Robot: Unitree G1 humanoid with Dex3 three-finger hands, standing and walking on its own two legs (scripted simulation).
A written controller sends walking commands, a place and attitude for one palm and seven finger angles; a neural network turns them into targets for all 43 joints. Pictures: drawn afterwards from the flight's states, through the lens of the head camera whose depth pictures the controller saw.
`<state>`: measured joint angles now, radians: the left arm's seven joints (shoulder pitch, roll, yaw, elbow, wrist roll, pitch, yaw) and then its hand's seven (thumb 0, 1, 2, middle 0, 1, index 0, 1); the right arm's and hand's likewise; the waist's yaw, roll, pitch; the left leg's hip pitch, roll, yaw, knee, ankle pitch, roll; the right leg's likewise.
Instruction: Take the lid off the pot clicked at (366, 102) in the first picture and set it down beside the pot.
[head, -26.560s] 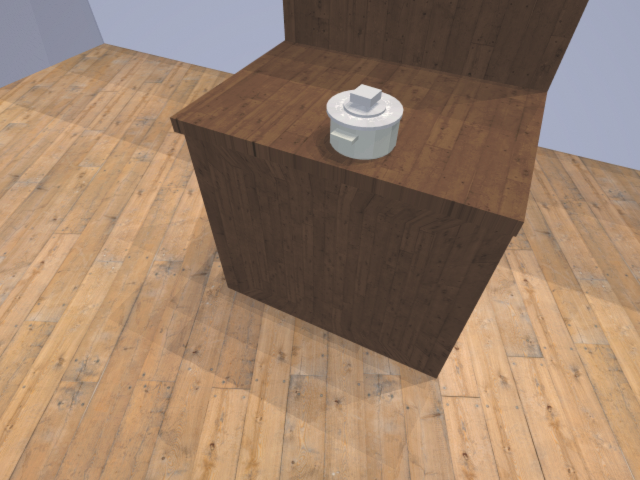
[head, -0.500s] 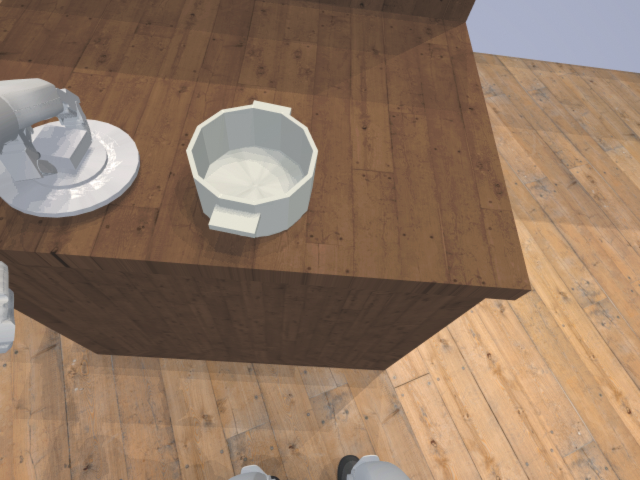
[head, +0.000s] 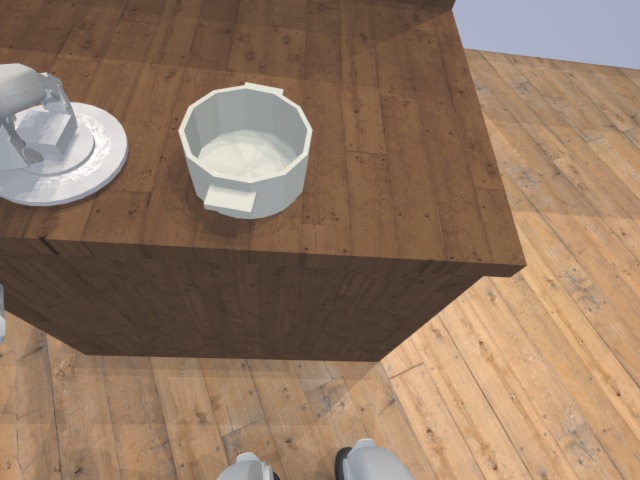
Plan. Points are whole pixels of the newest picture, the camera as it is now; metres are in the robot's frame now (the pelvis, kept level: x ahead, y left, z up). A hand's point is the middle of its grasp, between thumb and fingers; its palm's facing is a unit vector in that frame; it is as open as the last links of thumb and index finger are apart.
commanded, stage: open the fingers wide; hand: left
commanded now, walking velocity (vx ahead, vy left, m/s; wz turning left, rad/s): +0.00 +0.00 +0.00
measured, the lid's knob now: (45, 132) +0.53 +0.29 +0.07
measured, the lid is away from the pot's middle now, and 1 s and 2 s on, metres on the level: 0.24 0.24 0.24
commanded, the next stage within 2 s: raise the empty hand in 1.04 s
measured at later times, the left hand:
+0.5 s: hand (13, 148) +0.49 +0.31 +0.09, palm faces -0.45 -0.09 -0.89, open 8.7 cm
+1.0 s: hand (19, 153) +0.48 +0.30 +0.09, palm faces -0.44 -0.08 -0.89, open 11.0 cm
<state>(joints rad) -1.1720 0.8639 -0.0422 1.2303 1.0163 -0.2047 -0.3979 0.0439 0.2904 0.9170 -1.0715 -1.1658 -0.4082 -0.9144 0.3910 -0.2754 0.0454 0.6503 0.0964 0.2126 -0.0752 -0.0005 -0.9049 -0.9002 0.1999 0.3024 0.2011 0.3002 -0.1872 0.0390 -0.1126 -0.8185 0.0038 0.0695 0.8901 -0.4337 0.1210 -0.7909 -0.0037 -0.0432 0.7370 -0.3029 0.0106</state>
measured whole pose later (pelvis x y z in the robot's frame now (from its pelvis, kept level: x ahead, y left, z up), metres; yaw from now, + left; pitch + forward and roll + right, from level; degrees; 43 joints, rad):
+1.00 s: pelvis +0.00 -0.01 +0.00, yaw +1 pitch +19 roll -5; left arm -1.11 0.80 -0.08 1.14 1.02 -0.19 -0.37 0.00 0.01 0.65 -0.45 -0.99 -0.35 -0.85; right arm 0.36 -0.27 0.02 0.65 0.09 0.25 -0.05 0.00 -0.91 -0.90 0.20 0.30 0.20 0.30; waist -0.15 0.03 -0.11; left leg -0.78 -0.01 0.05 0.87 -0.42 0.11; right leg -0.75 0.00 -0.04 0.72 -0.30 0.01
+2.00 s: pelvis +0.01 -0.02 +0.03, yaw +3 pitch +15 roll -4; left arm -1.08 0.84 -0.06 1.04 0.96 -0.16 -0.45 0.00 -0.01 0.66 -0.37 -0.85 -0.37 -0.84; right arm 0.28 -0.27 0.03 0.65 0.11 0.27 -0.07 0.00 -0.91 -0.90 0.20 0.30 0.20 0.30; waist -0.12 0.03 -0.08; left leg -0.60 -0.01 0.03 0.71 -0.37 0.09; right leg -0.57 0.00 -0.05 0.58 -0.26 0.03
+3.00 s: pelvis +0.02 -0.03 +0.04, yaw +4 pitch +10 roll -3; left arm -0.88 0.83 -0.01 0.79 0.91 -0.10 -0.47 0.00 -0.01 0.66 -0.37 -0.85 -0.37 -0.84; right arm 0.23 -0.28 0.02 0.61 0.10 0.27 -0.03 0.00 -0.91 -0.90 0.20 0.30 0.20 0.30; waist -0.09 0.04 -0.05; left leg -0.45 -0.03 0.03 0.58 -0.31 0.08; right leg -0.43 -0.01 -0.05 0.47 -0.22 0.03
